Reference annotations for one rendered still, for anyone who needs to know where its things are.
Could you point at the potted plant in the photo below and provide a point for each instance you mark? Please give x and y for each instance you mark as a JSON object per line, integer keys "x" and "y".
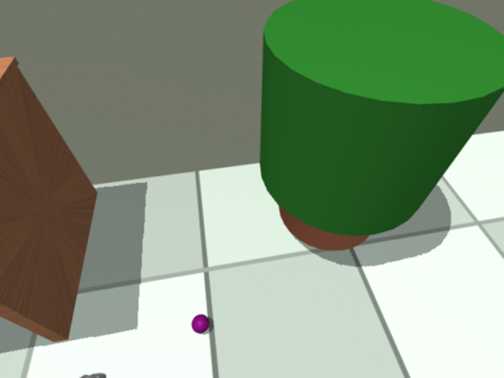
{"x": 364, "y": 106}

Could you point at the ball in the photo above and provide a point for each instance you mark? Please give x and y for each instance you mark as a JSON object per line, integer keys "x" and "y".
{"x": 200, "y": 323}

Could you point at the desk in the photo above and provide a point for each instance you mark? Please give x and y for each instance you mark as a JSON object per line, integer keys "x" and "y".
{"x": 46, "y": 209}

